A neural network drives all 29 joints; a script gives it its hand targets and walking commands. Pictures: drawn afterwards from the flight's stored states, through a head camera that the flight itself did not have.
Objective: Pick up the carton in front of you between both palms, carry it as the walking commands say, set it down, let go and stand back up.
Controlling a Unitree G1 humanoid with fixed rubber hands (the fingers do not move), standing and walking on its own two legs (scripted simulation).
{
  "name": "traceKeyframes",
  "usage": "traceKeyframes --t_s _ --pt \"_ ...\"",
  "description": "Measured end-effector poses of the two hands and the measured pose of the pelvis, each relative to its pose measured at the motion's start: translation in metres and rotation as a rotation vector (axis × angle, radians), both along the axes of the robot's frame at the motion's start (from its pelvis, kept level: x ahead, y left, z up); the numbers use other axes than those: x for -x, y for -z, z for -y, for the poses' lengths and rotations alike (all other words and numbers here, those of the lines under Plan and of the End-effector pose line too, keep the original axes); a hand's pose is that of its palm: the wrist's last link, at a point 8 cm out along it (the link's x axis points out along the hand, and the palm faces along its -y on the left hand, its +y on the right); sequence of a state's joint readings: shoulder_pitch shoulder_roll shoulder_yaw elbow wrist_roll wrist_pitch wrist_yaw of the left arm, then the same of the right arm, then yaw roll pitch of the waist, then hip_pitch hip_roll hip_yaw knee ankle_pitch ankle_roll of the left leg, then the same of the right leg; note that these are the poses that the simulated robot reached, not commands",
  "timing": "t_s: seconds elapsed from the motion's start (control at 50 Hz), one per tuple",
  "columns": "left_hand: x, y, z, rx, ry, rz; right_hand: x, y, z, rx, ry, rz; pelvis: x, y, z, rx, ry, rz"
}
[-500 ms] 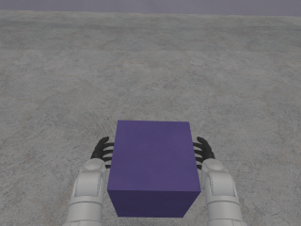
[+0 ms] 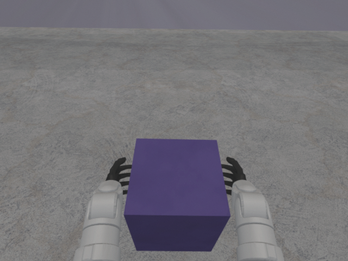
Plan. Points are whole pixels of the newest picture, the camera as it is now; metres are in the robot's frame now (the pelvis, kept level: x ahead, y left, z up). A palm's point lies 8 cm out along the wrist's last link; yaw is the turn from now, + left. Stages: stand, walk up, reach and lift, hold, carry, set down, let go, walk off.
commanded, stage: hold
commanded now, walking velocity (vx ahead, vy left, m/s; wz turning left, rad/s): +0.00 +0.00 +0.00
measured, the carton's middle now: (175, 197) +0.31 +0.00 -0.03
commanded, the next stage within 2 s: set down in 0.06 s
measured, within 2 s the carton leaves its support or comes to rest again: neither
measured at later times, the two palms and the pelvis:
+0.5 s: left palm (124, 184) +0.35 +0.14 -0.03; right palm (229, 188) +0.34 -0.16 -0.03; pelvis +0.00 +0.01 -0.02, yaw +0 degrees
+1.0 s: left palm (137, 198) +0.42 +0.13 -0.21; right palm (220, 205) +0.39 -0.17 -0.20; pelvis -0.03 +0.01 -0.13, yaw +0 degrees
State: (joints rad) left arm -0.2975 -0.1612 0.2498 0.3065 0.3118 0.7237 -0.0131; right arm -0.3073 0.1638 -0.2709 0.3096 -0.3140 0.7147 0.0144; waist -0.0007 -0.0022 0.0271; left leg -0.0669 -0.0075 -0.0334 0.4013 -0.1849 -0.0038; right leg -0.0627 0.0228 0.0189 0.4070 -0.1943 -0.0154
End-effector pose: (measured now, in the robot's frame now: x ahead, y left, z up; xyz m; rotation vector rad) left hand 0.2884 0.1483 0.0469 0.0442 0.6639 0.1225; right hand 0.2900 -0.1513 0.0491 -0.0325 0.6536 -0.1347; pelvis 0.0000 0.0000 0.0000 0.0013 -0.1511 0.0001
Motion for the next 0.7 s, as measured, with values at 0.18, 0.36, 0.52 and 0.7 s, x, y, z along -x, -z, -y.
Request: traceKeyframes --t_s 0.18,0.36,0.52,0.7 --pt "-0.013 0.001 0.0 0.002 0.0 -0.006 -0.012 0.001 0.0 0.002 0.008 -0.005 -0.01 -0.001 -0.001 0.0 0.003 -0.012" --pt "-0.041 0.026 0.002 0.034 -0.006 -0.036 -0.035 0.025 0.001 -0.033 0.058 -0.034 -0.009 0.006 -0.006 0.001 0.001 -0.067" --pt "-0.067 0.093 0.006 0.003 0.048 -0.053 -0.052 0.091 0.005 0.001 0.067 -0.052 0.003 0.02 -0.011 0.004 0.003 -0.261" --pt "-0.083 0.188 0.01 0.028 0.055 -0.024 -0.062 0.184 0.009 -0.019 0.104 -0.021 0.017 0.059 -0.015 0.005 0.003 -0.557"
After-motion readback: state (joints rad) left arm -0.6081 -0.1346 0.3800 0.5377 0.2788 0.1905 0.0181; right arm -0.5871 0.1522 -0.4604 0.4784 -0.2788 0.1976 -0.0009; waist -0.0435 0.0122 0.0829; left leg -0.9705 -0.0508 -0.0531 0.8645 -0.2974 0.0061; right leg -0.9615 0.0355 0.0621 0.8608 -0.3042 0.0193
